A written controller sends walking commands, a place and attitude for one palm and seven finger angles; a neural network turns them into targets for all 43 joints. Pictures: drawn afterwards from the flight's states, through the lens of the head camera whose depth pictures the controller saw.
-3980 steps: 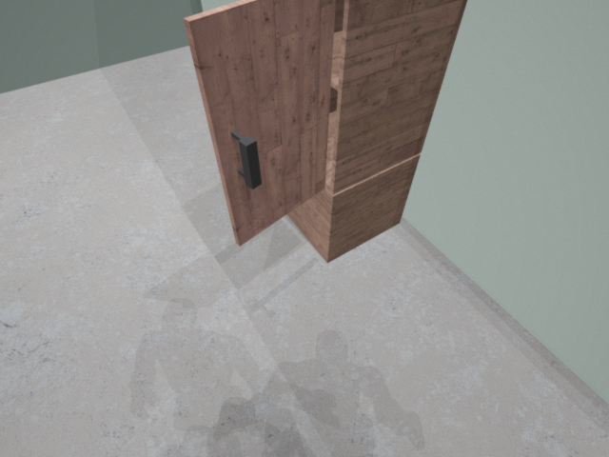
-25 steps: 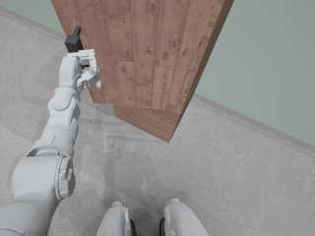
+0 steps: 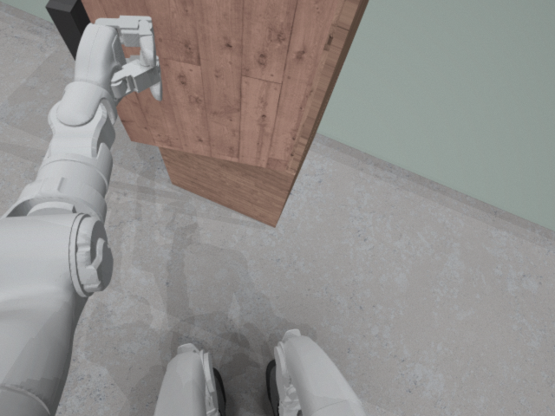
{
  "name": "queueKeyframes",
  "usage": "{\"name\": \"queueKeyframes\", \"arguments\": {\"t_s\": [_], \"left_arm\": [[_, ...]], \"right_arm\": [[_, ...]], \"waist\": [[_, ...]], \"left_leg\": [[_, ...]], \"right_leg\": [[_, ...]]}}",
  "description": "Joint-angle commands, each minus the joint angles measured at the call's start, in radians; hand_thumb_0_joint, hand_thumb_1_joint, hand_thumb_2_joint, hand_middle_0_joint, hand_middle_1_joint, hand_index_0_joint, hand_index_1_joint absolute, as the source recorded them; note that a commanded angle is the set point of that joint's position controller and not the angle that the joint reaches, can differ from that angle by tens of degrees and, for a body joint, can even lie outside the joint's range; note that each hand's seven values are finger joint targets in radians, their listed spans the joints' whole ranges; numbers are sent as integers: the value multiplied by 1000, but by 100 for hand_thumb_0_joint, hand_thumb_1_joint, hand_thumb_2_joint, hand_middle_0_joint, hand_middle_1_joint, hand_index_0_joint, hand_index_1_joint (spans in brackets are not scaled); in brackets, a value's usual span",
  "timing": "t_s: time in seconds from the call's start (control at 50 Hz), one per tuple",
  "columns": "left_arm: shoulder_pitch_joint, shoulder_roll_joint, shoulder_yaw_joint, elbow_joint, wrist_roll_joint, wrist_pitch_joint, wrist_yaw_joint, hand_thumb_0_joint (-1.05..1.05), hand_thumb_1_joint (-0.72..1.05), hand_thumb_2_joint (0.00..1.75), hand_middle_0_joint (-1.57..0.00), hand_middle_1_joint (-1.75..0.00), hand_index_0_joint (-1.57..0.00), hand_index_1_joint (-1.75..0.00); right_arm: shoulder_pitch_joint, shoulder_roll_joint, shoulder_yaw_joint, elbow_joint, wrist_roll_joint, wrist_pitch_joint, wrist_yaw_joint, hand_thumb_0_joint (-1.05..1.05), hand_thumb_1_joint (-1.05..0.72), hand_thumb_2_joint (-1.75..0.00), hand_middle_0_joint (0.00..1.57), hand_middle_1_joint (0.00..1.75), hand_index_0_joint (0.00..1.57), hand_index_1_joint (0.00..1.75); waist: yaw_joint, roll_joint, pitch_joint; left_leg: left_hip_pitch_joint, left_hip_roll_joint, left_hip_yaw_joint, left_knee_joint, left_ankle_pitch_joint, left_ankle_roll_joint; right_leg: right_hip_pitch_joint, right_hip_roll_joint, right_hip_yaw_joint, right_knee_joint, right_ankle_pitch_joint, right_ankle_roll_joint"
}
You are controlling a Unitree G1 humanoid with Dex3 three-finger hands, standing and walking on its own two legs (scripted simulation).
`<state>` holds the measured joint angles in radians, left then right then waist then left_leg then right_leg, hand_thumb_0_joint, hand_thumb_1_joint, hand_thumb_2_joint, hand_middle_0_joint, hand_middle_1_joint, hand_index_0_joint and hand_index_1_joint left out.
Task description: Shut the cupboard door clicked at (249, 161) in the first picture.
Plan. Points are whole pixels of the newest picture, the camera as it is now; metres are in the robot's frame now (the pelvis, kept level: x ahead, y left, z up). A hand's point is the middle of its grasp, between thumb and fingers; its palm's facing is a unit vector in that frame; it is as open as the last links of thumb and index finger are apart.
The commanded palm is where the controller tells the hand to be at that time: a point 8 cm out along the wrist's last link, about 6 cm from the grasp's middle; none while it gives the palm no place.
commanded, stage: push the door shut along its arc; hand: left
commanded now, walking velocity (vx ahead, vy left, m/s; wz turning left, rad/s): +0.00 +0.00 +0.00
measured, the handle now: (90, 34) +0.63 +0.16 +0.08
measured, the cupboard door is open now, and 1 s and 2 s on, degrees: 13 1 1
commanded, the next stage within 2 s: pull the fist back off the door in 0.52 s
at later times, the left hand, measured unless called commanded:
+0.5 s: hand (168, 45) +0.60 +0.06 +0.09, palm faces -0.35 -0.94 -0.02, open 3.1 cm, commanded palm +0.62 +0.08 +0.08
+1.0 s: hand (193, 48) +0.60 +0.03 +0.08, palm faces +0.03 -1.00 -0.05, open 3.1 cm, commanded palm +0.57 +0.07 +0.08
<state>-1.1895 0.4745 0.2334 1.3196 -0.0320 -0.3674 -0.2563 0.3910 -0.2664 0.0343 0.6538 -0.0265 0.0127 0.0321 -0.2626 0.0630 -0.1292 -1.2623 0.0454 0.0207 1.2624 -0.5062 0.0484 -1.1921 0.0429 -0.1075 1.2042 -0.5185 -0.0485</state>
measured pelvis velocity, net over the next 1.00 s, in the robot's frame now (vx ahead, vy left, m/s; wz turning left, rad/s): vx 0.01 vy -0.01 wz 0.00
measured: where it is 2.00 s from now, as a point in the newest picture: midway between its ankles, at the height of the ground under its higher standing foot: outside the picture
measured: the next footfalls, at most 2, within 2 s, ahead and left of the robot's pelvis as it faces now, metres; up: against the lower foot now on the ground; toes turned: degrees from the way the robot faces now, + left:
none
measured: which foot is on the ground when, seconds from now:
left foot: down 0.00-1.00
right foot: down 0.00-1.00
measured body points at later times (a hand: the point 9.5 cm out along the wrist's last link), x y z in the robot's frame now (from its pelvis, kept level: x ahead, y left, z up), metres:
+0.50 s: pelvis +0.01 -0.01 -0.01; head +0.20 +0.01 +0.40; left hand +0.61 +0.11 +0.09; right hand -0.05 -0.27 -0.10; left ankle +0.03 +0.09 -0.62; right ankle +0.02 -0.10 -0.62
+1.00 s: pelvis +0.01 -0.01 +0.01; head +0.19 +0.00 +0.42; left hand +0.59 +0.08 +0.08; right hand -0.07 -0.23 -0.10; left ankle +0.03 +0.09 -0.62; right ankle +0.02 -0.10 -0.62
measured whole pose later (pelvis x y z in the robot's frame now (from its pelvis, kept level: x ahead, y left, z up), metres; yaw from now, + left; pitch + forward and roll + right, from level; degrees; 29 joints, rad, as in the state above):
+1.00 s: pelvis +0.01 -0.01 +0.01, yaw +0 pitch +32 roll -3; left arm -1.25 0.34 0.30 1.31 0.09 -0.32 0.20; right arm 0.48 -0.20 0.03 0.68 -0.10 0.00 0.14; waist -0.29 0.09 -0.14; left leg -1.28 0.05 0.02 1.22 -0.50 0.03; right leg -1.21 0.06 -0.11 1.17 -0.51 -0.06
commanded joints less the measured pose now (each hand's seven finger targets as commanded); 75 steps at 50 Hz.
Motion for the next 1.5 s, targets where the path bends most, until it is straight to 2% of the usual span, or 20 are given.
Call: {"name": "queueKeyframes", "arguments": {"t_s": [0.0,0.18,0.22,0.3,0.42,0.6,0.62,0.68,0.74,0.78,0.82,0.86,0.96,1.06,1.12,1.18,1.26,1.32,1.38,1.48], "left_arm": [[-580,201,48,-233,-9,-45,-11,0,90,90,-130,-150,-130,-150],[-614,255,74,-188,17,-2,-32,0,90,90,-130,-150,-130,-150],[-610,287,88,-202,20,5,-44,0,90,90,-130,-150,-130,-150],[-664,230,36,-249,4,12,-79,0,90,90,-130,-150,-130,-150],[-731,211,13,-156,6,55,-95,0,90,90,-130,-150,-130,-150],[-874,163,-36,-164,15,60,-103,0,90,90,-130,-150,-130,-150],[-836,201,178,-145,-56,84,100,0,90,90,-130,-150,-130,-150],[-754,124,172,-109,-3,90,323,0,90,90,-130,-150,-130,-150],[-763,73,125,-264,131,-5,522,0,90,90,-130,-150,-130,-150],[-761,87,82,-320,221,-68,561,0,90,90,-130,-150,-130,-150],[-734,33,14,-373,235,-97,538,0,90,90,-130,-150,-130,-150],[-693,16,8,-346,190,-76,487,0,90,90,-130,-150,-130,-150],[-579,32,92,-168,89,3,455,0,90,90,-130,-150,-130,-150],[-452,41,138,-178,96,-131,500,0,90,90,-130,-150,-130,-150],[-312,17,103,-138,136,-182,492,0,90,90,-130,-150,-130,-150],[-223,-61,41,-122,135,-160,460,0,90,90,-130,-150,-130,-150],[-279,-107,32,-259,48,-138,427,0,90,90,-130,-150,-130,-150],[-391,-140,4,-484,0,-220,425,0,90,90,-130,-150,-130,-150],[-445,-221,-94,-617,16,-306,429,0,90,90,-130,-150,-130,-150],[-287,-215,-100,-297,100,-226,469,0,90,90,-130,-150,-130,-150]], "right_arm": [[232,-205,-73,-26,0,-17,-13,0,-90,-90,20,30,20,30],[267,-201,-67,-19,-10,-25,-13,0,-90,-90,20,30,20,30],[268,-201,-67,-19,-8,-26,-15,0,-90,-90,20,30,20,30],[269,-199,-75,-6,-7,-39,-17,0,-90,-90,20,30,20,30],[277,-197,-67,25,-6,-57,-27,0,-90,-90,20,30,20,30],[278,-209,-68,57,-21,-92,-33,0,-90,-90,20,30,20,30],[332,-185,-45,17,-43,-96,-21,0,-90,-90,20,30,20,30],[338,-177,-51,5,-72,-90,27,0,-90,-90,20,30,20,30],[348,-166,-69,-3,-112,-85,83,0,-90,-90,20,30,20,30],[360,-175,-87,10,-119,-74,110,0,-90,-90,20,30,20,30],[362,-174,-107,10,-108,-57,124,0,-90,-90,20,30,20,30],[357,-178,-110,11,-88,-43,120,0,-90,-90,20,30,20,30],[346,-170,-86,2,-62,-18,89,0,-90,-90,20,30,20,30],[317,-148,-78,-12,-80,-40,96,0,-90,-90,20,30,20,30],[301,-147,-84,-12,-79,-41,107,0,-90,-90,20,30,20,30],[294,-154,-97,-20,-65,-30,108,0,-90,-90,20,30,20,30],[263,-154,-110,-38,-45,-14,89,0,-90,-90,20,30,20,30],[236,-143,-119,-40,-47,-22,77,0,-90,-90,20,30,20,30],[216,-127,-125,-20,-51,-35,73,0,-90,-90,20,30,20,30],[222,-145,-125,28,-52,-3,71,0,-90,-90,20,30,20,30]], "waist": [[-51,152,-588],[-74,114,-598],[-58,141,-631],[-73,192,-653],[-114,158,-564],[-160,243,-598],[-109,239,-608],[-102,185,-627],[-78,292,-720],[-86,290,-770],[-82,292,-819],[-77,249,-798],[-65,72,-592],[-30,14,-483],[-13,14,-451],[-2,9,-467],[10,17,-553],[18,93,-675],[1,146,-731],[-23,48,-497]], "left_leg": [[533,-11,-139,-87,399,-1],[430,-18,-111,-45,427,12],[430,-20,-105,-42,434,9],[503,-16,-112,-41,470,5],[436,-17,-110,-23,404,12],[502,-13,-131,21,439,14],[445,6,-145,1,413,3],[416,6,-153,-17,410,-6],[515,6,-142,-12,494,-22],[579,10,-155,-12,559,-27],[646,4,-150,-39,584,-33],[628,-7,-132,-77,527,-29],[430,-27,-92,-152,342,-10],[319,-39,-60,-153,315,-4],[305,-42,-46,-148,331,-5],[347,-49,-33,-163,350,-7],[420,-55,-31,-173,362,-11],[566,-49,-51,-173,437,-19],[711,-38,-74,-154,527,-23],[594,-40,-70,-169,427,-19]], "right_leg": [[138,14,90,-150,304,12],[199,21,104,-135,387,17],[230,22,109,-134,407,15],[189,25,103,-135,420,14],[140,32,99,-147,360,13],[-10,38,76,-108,314,7],[39,25,78,-116,306,8],[57,21,69,-102,293,23],[42,18,63,-93,351,24],[49,20,61,-82,390,22],[116,20,64,-108,437,22],[210,22,70,-151,453,25],[330,22,88,-227,382,37],[377,13,121,-228,415,39],[381,8,126,-214,460,36],[398,4,124,-219,493,35],[448,1,129,-240,507,38],[440,2,118,-221,545,35],[360,4,99,-197,560,31],[279,1,91,-223,471,40]]}}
